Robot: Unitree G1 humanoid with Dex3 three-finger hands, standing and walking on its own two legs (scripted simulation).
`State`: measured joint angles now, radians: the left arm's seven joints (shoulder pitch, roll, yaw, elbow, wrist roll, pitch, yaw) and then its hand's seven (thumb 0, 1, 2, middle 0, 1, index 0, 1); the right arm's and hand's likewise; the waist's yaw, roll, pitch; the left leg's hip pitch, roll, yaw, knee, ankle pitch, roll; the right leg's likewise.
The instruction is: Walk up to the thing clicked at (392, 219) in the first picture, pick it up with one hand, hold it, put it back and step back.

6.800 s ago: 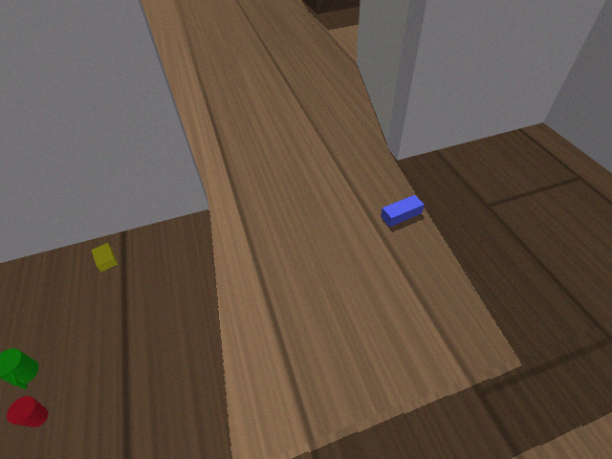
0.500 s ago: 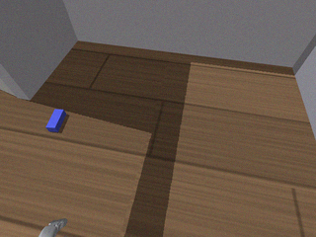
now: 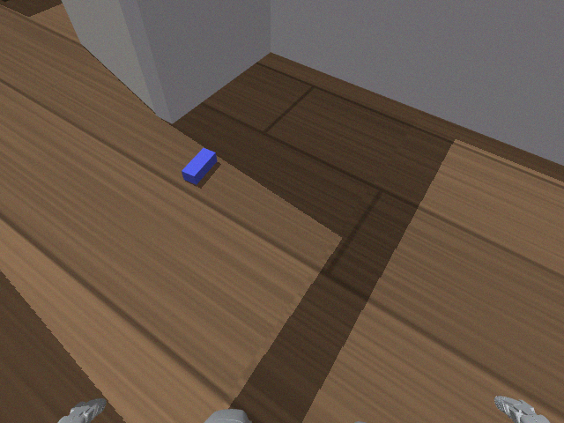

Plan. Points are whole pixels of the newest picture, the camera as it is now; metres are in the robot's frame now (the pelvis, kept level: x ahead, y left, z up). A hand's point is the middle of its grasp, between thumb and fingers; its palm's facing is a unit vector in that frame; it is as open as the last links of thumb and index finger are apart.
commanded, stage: walk up
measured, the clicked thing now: (199, 165) +1.21 +0.45 -0.72
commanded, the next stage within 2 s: stand in 1.46 s
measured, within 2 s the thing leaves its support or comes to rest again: neither
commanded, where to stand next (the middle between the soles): +0.08 -0.02 m, yaw +21 degrees
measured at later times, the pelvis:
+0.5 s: pelvis +0.00 -0.02 +0.01, yaw +13 degrees
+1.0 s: pelvis +0.00 -0.01 +0.00, yaw +21 degrees
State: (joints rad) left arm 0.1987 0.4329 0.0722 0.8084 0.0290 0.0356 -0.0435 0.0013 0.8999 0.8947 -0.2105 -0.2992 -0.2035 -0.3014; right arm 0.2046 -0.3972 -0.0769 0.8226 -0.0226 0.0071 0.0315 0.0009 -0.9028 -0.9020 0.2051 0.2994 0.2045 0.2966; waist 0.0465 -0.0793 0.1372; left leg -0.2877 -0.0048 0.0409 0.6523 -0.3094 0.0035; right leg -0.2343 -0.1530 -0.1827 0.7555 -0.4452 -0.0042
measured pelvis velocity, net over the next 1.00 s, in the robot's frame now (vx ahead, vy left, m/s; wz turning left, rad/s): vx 0.00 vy -0.01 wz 0.36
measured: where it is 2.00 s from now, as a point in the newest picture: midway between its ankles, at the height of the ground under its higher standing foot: outside the picture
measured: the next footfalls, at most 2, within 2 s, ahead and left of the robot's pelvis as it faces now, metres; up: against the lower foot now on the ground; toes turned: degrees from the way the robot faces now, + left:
right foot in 0.34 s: +0.08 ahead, -0.15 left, +0.00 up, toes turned +8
left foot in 0.66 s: +0.02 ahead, +0.13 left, +0.00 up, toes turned +17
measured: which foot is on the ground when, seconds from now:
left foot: down 0.00-0.36, up 0.38-0.64, down 0.66-1.00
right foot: down 0.00-0.00, up 0.02-0.32, down 0.34-0.68, up 0.70-0.92, down 0.94-1.00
